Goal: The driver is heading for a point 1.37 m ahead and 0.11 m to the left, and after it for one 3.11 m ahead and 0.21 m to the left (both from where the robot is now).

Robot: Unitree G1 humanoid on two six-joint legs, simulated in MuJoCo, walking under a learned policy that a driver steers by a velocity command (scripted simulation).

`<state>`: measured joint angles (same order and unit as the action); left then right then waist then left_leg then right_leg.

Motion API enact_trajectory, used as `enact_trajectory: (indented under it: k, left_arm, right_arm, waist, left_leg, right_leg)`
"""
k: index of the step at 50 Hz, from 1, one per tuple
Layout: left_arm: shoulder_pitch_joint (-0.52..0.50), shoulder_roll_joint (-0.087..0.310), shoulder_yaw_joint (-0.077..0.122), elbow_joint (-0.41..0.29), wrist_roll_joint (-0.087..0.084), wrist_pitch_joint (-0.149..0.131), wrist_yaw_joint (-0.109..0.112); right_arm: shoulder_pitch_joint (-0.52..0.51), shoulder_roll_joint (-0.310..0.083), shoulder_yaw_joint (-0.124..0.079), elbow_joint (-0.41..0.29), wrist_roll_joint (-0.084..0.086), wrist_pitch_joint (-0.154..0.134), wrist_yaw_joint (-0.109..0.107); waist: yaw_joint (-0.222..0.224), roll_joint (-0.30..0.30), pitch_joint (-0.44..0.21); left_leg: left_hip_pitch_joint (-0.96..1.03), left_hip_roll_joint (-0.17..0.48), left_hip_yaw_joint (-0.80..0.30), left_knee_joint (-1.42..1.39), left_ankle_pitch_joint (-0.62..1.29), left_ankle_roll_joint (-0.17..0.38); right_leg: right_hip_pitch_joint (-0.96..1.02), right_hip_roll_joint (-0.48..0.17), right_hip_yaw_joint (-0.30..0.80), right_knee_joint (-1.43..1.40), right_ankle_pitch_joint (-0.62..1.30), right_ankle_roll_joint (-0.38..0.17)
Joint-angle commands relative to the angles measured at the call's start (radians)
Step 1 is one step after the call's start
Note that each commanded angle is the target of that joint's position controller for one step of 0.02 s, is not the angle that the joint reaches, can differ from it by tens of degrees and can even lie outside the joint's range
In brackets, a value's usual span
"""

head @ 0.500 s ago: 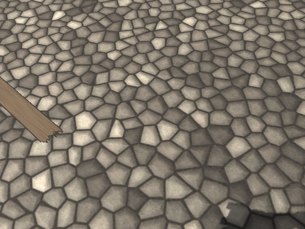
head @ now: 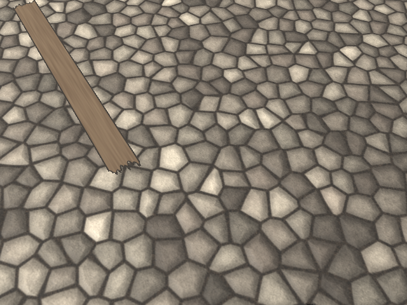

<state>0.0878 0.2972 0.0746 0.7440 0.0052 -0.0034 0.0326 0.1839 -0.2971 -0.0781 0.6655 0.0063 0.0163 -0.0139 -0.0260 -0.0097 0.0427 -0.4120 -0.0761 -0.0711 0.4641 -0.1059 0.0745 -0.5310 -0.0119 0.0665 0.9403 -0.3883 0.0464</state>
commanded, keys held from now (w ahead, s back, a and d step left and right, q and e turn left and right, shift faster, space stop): w+q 0.20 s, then w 0.80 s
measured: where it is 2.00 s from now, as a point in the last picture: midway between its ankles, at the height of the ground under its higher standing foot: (156, 198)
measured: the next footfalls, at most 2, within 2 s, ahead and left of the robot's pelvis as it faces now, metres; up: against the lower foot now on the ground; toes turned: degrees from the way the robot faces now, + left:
right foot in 0.18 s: +0.10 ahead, -0.15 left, +0.00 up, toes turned +11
left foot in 0.60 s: +0.30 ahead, +0.18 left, +0.00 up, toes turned +15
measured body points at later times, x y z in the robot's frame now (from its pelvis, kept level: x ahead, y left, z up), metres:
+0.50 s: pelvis +0.14 -0.01 +0.01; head +0.16 -0.02 +0.46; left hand +0.05 +0.26 -0.11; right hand +0.40 -0.19 -0.08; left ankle +0.23 +0.18 -0.69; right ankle +0.06 -0.16 -0.74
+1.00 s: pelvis +0.38 +0.09 +0.00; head +0.41 +0.09 +0.45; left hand +0.53 +0.37 -0.08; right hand +0.47 -0.18 -0.12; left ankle +0.26 +0.17 -0.74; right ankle +0.61 -0.01 -0.69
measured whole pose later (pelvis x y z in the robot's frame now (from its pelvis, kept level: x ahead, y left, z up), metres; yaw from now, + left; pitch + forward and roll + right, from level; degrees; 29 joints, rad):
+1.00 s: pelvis +0.38 +0.09 +0.00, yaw +14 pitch +2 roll +2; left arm 0.07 0.28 0.03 0.73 -0.01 -0.08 -0.04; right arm 0.38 -0.28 -0.06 0.80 0.02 -0.07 0.01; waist -0.08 -0.04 0.02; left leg 0.02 -0.06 0.04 0.22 -0.27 0.03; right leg -0.67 -0.10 0.03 0.61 0.08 0.00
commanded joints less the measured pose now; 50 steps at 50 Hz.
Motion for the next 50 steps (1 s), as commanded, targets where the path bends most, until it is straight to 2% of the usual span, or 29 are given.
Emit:
enact_trajectory:
  k: [1, 5, 6, 8, 9, 10, 11, 12, 13, 14, 17, 22, 25, 27, 28, 29, 30, 31, 32, 33, 34, 35, 36, 37, 39, 41, 43, 46, 50]
  left_arm:
    - [0.023, 0.078, 0.019, -0.056, -0.004, -0.023, -0.010]
    - [0.022, 0.083, 0.021, -0.059, -0.015, -0.054, -0.027]
    - [0.038, 0.082, 0.022, -0.056, -0.019, -0.062, -0.030]
    - [0.125, 0.081, 0.029, -0.024, -0.023, -0.075, -0.032]
    - [0.214, 0.120, 0.042, 0.000, -0.016, -0.078, -0.025]
    - [0.291, 0.189, 0.054, 0.013, 0.004, -0.075, -0.015]
    - [0.262, 0.241, 0.067, 0.010, 0.036, -0.080, -0.029]
    - [0.198, 0.182, 0.053, -0.016, 0.021, -0.086, -0.024]
    - [0.167, 0.133, 0.038, -0.019, 0.004, -0.088, -0.018]
    - [0.166, 0.114, 0.030, -0.020, -0.002, -0.088, -0.017]
    - [0.224, 0.110, 0.023, 0.005, 0.004, -0.094, -0.016]
    - [0.280, 0.140, 0.025, 0.038, -0.016, -0.083, -0.020]
    - [0.327, 0.172, 0.029, 0.061, -0.028, -0.073, -0.029]
    - [0.339, 0.185, 0.032, 0.078, -0.038, -0.064, -0.032]
    - [0.330, 0.195, 0.034, 0.083, -0.040, -0.059, -0.031]
    - [0.319, 0.194, 0.032, 0.086, -0.044, -0.057, -0.029]
    - [0.324, 0.170, 0.022, 0.087, -0.039, -0.059, -0.026]
    - [0.315, 0.100, -0.006, 0.051, -0.002, -0.068, -0.026]
    - [0.392, 0.008, -0.035, 0.024, -0.010, -0.092, -0.031]
    - [0.310, 0.122, -0.005, 0.030, -0.038, -0.107, -0.035]
    - [0.229, 0.148, 0.004, 0.002, -0.051, -0.114, -0.039]
    - [0.199, 0.129, 0.000, 0.003, -0.039, -0.114, -0.035]
    - [0.194, 0.117, 0.002, 0.004, -0.021, -0.110, -0.035]
    - [0.216, 0.101, 0.000, 0.009, -0.019, -0.100, -0.038]
    - [0.231, 0.067, -0.006, 0.015, -0.020, -0.082, -0.041]
    - [0.178, 0.058, -0.010, -0.005, -0.010, -0.071, -0.038]
    - [0.105, 0.045, -0.018, -0.026, -0.004, -0.073, -0.043]
    - [-0.012, 0.032, -0.031, -0.054, -0.013, -0.086, -0.059]
    - [-0.108, 0.055, -0.028, -0.095, -0.020, -0.092, -0.079]
  right_arm:
    - [-0.034, -0.177, -0.049, -0.087, 0.004, -0.015, -0.019]
    - [-0.002, -0.177, -0.049, -0.088, 0.010, -0.010, -0.012]
    - [-0.004, -0.173, -0.047, -0.089, 0.011, -0.007, -0.010]
    - [-0.031, -0.148, -0.038, -0.099, 0.016, 0.001, -0.011]
    - [-0.051, -0.108, -0.027, -0.112, 0.017, 0.000, -0.011]
    - [-0.031, -0.021, -0.005, -0.122, 0.021, -0.006, -0.009]
    - [-0.064, -0.068, -0.012, -0.173, 0.020, -0.025, -0.003]
    - [-0.049, -0.116, -0.023, -0.154, 0.015, -0.036, 0.002]
    - [-0.010, -0.125, -0.029, -0.122, 0.011, -0.040, 0.008]
    - [0.012, -0.115, -0.029, -0.100, 0.004, -0.044, 0.011]
    - [-0.046, -0.070, -0.016, -0.107, 0.006, -0.062, 0.023]
    - [-0.180, -0.010, 0.015, -0.149, 0.009, -0.077, 0.042]
    - [-0.225, -0.019, 0.016, -0.162, 0.019, -0.083, 0.057]
    - [-0.217, -0.042, 0.010, -0.168, 0.024, -0.087, 0.062]
    - [-0.171, -0.062, 0.000, -0.159, 0.024, -0.088, 0.061]
    - [-0.071, -0.091, -0.018, -0.128, 0.020, -0.087, 0.056]
    - [0.080, -0.137, -0.042, -0.083, 0.015, -0.083, 0.045]
    - [0.277, -0.213, -0.061, -0.052, 0.000, -0.072, 0.027]
    - [0.293, -0.270, -0.061, -0.037, -0.004, -0.072, 0.033]
    - [0.269, -0.175, -0.037, -0.036, -0.001, -0.077, 0.037]
    - [0.206, -0.141, -0.022, -0.034, 0.004, -0.081, 0.037]
    - [0.146, -0.118, -0.013, -0.037, 0.001, -0.083, 0.038]
    - [0.098, -0.095, -0.006, -0.038, -0.005, -0.085, 0.041]
    - [0.070, -0.082, -0.002, -0.038, -0.014, -0.089, 0.041]
    - [0.053, -0.079, -0.004, -0.024, -0.007, -0.103, 0.039]
    - [0.064, -0.097, -0.010, -0.003, -0.004, -0.113, 0.036]
    - [0.084, -0.110, -0.014, 0.017, -0.002, -0.113, 0.030]
    - [0.125, -0.136, -0.020, 0.042, 0.004, -0.106, 0.020]
    - [0.193, -0.161, -0.028, 0.091, 0.019, -0.094, 0.015]
  waist:
    - [0.020, 0.158, -0.173]
    - [0.014, 0.166, -0.141]
    - [0.025, 0.167, -0.130]
    - [0.085, 0.144, -0.104]
    - [0.121, 0.088, -0.110]
    - [0.117, -0.109, -0.143]
    - [0.088, -0.233, -0.041]
    - [0.065, -0.186, 0.017]
    - [0.046, -0.158, 0.030]
    - [0.042, -0.137, 0.016]
    - [0.070, -0.102, 0.033]
    - [0.120, -0.124, 0.038]
    - [0.139, -0.131, 0.051]
    - [0.117, -0.147, 0.055]
    - [0.078, -0.154, 0.031]
    - [0.013, -0.136, -0.033]
    - [-0.060, -0.105, -0.137]
    - [-0.133, 0.055, -0.313]
    - [-0.065, 0.338, -0.432]
    - [-0.098, 0.211, -0.342]
    - [-0.080, 0.176, -0.207]
    - [-0.049, 0.098, -0.143]
    - [-0.017, 0.091, -0.089]
    - [0.016, 0.114, -0.077]
    - [0.047, 0.104, -0.058]
    - [0.050, 0.076, -0.023]
    - [0.032, 0.061, 0.001]
    - [-0.011, 0.058, 0.027]
    - [-0.034, 0.055, 0.045]
  left_leg:
    - [0.124, 0.224, -0.348, -0.226, -0.391, 0.154]
    - [0.087, 0.214, -0.404, -0.213, -0.476, 0.145]
    - [0.066, 0.205, -0.413, -0.205, -0.496, 0.139]
    - [-0.039, 0.151, -0.394, -0.156, -0.536, 0.096]
    - [-0.176, 0.100, -0.334, -0.027, -0.545, 0.041]
    - [-0.328, -0.022, -0.131, 0.302, -0.505, -0.026]
    - [-0.497, 0.003, -0.086, 0.463, -0.432, -0.027]
    - [-0.517, 0.049, -0.117, 0.557, -0.347, -0.035]
    - [-0.515, 0.052, -0.114, 0.589, -0.271, -0.048]
    - [-0.494, 0.059, -0.100, 0.603, -0.225, -0.058]
    - [-0.451, 0.075, -0.057, 0.583, -0.076, -0.080]
    - [-0.282, 0.117, 0.069, 0.288, 0.039, -0.105]
    - [-0.179, 0.099, 0.109, 0.160, -0.001, -0.086]
    - [-0.124, 0.088, 0.113, 0.094, -0.041, -0.051]
    - [-0.044, 0.070, 0.124, 0.059, -0.044, -0.027]
    - [0.111, 0.046, 0.142, 0.013, -0.019, 0.002]
    - [0.341, 0.052, 0.128, 0.014, -0.006, 0.034]
    - [0.669, 0.282, -0.136, 0.059, 0.009, 0.102]
    - [0.848, 0.475, -0.608, -0.104, -0.235, 0.246]
    - [0.767, 0.448, -0.601, -0.161, -0.327, 0.217]
    - [0.648, 0.412, -0.457, -0.172, -0.267, 0.184]
    - [0.520, 0.367, -0.356, -0.194, -0.171, 0.170]
    - [0.417, 0.328, -0.282, -0.226, -0.094, 0.167]
    - [0.346, 0.308, -0.238, -0.258, -0.048, 0.165]
    - [0.277, 0.298, -0.176, -0.306, 0.036, 0.178]
    - [0.251, 0.295, -0.123, -0.331, 0.109, 0.185]
    - [0.245, 0.275, -0.066, -0.341, 0.138, 0.171]
    - [0.232, 0.253, -0.005, -0.351, 0.115, 0.140]
    - [0.356, 0.308, -0.017, -0.311, 0.101, 0.119]
  right_leg:
    - [0.056, 0.014, 0.000, -0.135, 0.044, 0.005]
    - [0.151, 0.041, -0.013, -0.283, 0.031, -0.016]
    - [0.195, 0.045, -0.018, -0.335, 0.042, -0.027]
    - [0.370, 0.032, -0.031, -0.514, 0.136, -0.061]
    - [0.523, -0.071, 0.047, -0.571, 0.098, -0.096]
    - [0.635, -0.286, 0.305, -0.659, -0.137, -0.168]
    - [0.533, -0.409, 0.592, -0.757, -0.369, -0.268]
    - [0.494, -0.386, 0.559, -0.769, -0.397, -0.275]
    - [0.494, -0.331, 0.459, -0.768, -0.314, -0.241]
    - [0.501, -0.287, 0.377, -0.766, -0.230, -0.212]
    - [0.467, -0.236, 0.203, -0.792, 0.010, -0.207]
    - [0.424, -0.201, 0.042, -0.799, 0.222, -0.208]
    - [0.434, -0.227, 0.028, -0.782, 0.264, -0.210]
    - [0.471, -0.261, 0.041, -0.752, 0.344, -0.205]
    - [0.483, -0.266, 0.030, -0.701, 0.493, -0.194]
    - [0.477, -0.239, -0.018, -0.584, 0.690, -0.171]
    - [0.407, -0.191, -0.075, -0.389, 0.770, -0.140]
    - [0.169, -0.141, -0.116, -0.038, 0.453, -0.095]
    - [-0.143, 0.022, -0.046, 0.252, -0.177, -0.052]
    - [-0.247, -0.031, 0.039, 0.355, -0.163, -0.062]
    - [-0.295, -0.073, 0.010, 0.355, -0.070, -0.077]
    - [-0.258, -0.109, -0.006, 0.312, 0.017, -0.076]
    - [-0.221, -0.130, -0.007, 0.255, 0.074, -0.067]
    - [-0.162, -0.147, 0.000, 0.230, 0.112, -0.062]
    - [-0.129, -0.149, -0.010, 0.181, 0.142, -0.044]
    - [-0.164, -0.150, -0.013, 0.090, 0.210, -0.024]
    - [-0.166, -0.142, -0.019, -0.055, 0.332, -0.019]
    - [-0.098, -0.099, -0.054, -0.259, 0.486, -0.028]
    - [-0.098, -0.076, -0.038, -0.380, 0.485, -0.062]
Keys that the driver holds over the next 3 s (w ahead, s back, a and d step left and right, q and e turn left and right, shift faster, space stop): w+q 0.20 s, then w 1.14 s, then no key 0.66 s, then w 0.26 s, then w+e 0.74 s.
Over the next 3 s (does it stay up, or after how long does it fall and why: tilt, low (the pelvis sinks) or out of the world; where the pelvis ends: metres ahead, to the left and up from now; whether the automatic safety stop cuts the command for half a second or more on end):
stays up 1.22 0.17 0.01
